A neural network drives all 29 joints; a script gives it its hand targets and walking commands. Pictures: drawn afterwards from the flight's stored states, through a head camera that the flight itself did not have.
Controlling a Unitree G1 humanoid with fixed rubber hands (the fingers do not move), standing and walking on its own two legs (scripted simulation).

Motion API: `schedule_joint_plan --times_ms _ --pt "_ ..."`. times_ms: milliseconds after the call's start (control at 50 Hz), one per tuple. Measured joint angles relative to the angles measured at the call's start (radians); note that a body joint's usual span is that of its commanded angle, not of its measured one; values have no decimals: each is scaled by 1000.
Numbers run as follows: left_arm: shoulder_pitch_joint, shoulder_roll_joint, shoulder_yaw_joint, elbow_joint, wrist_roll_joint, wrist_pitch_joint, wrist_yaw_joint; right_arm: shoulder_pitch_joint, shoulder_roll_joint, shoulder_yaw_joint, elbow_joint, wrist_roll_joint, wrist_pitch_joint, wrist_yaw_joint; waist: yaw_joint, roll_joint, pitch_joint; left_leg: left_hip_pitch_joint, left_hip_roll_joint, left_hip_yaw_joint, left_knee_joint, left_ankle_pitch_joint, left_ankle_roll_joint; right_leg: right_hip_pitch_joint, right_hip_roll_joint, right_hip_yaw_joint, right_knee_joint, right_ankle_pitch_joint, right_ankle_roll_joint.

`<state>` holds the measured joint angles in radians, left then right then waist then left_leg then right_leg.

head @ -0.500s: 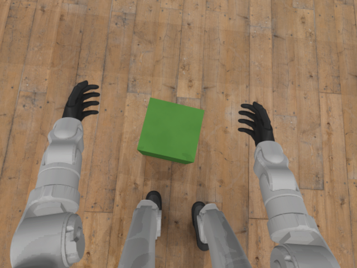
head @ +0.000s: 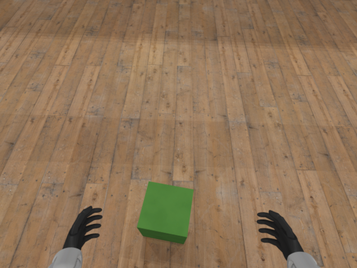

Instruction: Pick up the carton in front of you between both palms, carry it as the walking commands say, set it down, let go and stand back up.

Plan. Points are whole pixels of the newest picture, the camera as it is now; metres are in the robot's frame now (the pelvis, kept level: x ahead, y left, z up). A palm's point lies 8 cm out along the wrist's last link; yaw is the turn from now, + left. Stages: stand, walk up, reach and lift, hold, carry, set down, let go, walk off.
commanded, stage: let go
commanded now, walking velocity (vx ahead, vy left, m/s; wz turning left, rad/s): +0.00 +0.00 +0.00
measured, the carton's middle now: (166, 214) +0.39 +0.03 -0.64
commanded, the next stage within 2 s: stand in 0.58 s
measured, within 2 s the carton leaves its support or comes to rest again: neither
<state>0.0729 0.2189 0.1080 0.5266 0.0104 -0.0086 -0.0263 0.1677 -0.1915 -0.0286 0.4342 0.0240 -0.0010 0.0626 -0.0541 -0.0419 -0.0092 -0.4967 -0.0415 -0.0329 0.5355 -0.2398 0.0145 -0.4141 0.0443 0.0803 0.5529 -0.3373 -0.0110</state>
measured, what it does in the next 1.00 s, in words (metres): stands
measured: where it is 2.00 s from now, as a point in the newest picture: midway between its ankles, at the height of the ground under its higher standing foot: outside the picture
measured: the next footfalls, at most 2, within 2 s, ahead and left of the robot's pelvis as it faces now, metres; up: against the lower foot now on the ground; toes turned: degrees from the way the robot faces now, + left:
none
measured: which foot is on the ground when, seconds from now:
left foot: down 0.00-1.00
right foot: down 0.00-1.00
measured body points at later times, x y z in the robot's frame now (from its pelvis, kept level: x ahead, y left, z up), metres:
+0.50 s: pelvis +0.00 -0.02 +0.01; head +0.01 -0.01 +0.46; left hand +0.16 +0.22 -0.07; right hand +0.18 -0.25 -0.06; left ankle +0.01 +0.11 -0.73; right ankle -0.05 -0.11 -0.73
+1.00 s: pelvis +0.01 +0.00 +0.01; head +0.01 +0.00 +0.46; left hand +0.14 +0.30 -0.09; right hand +0.16 -0.29 -0.09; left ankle +0.01 +0.11 -0.73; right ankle -0.05 -0.11 -0.73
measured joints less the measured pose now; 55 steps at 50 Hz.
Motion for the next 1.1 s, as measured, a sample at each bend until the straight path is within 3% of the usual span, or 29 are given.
schedule_joint_plan --times_ms 260,420,580,680,780,1100 --pt "165 -2 -60 -88 -13 86 -41 54 -23 -1 -4 -19 82 1 53 22 67 311 3 -5 -126 25 -14 302 -3 0 -108 17 -19" --pt "158 1 -61 -111 -5 135 -52 38 -11 -5 -4 -35 125 -4 56 14 108 361 3 -17 -114 19 -20 355 -2 -13 -95 7 -26" --pt "166 9 -73 -72 -16 99 -18 32 -17 20 -38 -37 204 -55 54 2 104 358 6 -14 -80 3 -20 354 3 -11 -66 -4 -26" --pt "161 50 -69 26 28 61 23 9 -63 7 126 -60 97 -83 58 27 37 272 22 -19 -10 -27 -21 292 22 -16 -51 -5 -26" --pt "174 102 -43 88 30 38 31 8 -112 -13 240 -66 36 -82 61 34 14 246 20 -16 9 -42 -14 271 21 -13 -42 -14 -21" --pt "147 124 -64 208 19 17 45 -36 -143 3 394 -60 -13 -90 59 34 14 283 2 0 -40 -32 5 304 -2 3 -87 -6 -4"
